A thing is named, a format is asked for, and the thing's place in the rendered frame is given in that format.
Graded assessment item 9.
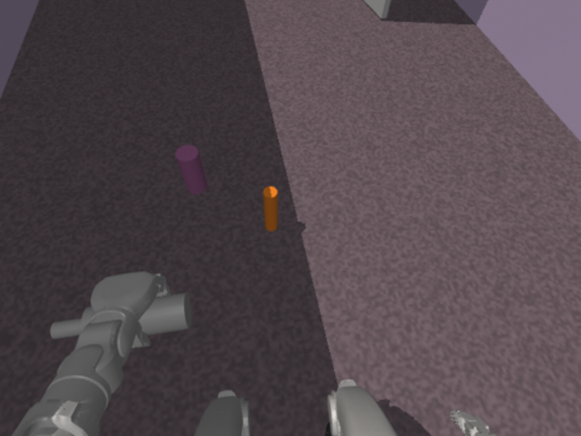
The left robot arm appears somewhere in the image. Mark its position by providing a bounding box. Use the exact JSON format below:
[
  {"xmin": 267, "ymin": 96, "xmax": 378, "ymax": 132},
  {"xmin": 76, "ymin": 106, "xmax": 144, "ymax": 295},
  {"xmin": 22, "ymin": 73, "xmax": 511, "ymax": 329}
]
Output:
[{"xmin": 12, "ymin": 307, "xmax": 138, "ymax": 436}]

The right robot hand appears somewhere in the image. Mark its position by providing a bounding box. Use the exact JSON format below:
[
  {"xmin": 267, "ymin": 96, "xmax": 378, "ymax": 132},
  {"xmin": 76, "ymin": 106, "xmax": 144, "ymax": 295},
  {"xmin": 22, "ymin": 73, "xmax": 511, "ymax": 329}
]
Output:
[{"xmin": 450, "ymin": 410, "xmax": 497, "ymax": 436}]

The left robot hand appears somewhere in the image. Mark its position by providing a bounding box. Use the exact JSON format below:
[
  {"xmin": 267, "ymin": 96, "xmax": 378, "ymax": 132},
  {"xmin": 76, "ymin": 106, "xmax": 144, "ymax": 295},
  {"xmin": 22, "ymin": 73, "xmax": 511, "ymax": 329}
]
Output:
[{"xmin": 91, "ymin": 271, "xmax": 171, "ymax": 348}]

